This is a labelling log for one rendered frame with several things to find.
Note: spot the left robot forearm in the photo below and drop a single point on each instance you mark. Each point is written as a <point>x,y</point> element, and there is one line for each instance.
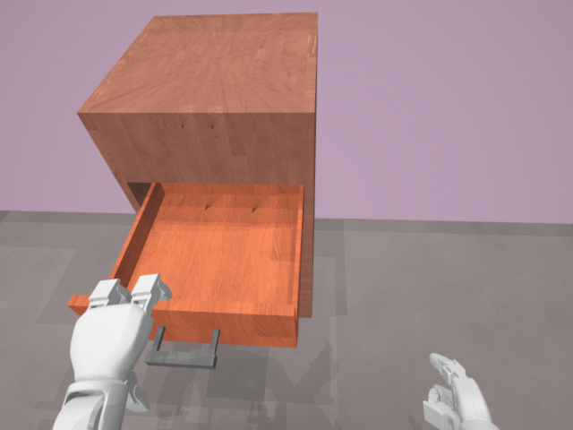
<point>93,404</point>

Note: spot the drawer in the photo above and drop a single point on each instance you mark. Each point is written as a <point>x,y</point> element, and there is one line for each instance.
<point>231,255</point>

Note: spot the handle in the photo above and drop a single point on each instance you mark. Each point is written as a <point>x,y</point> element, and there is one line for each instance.
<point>182,359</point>

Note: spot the cabinet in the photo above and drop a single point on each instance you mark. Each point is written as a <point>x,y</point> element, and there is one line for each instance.
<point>214,99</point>

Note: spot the right robot hand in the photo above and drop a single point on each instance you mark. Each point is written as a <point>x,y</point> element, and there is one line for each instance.
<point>446,409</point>

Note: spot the left robot hand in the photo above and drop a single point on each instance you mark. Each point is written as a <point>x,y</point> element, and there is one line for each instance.
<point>109,337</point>

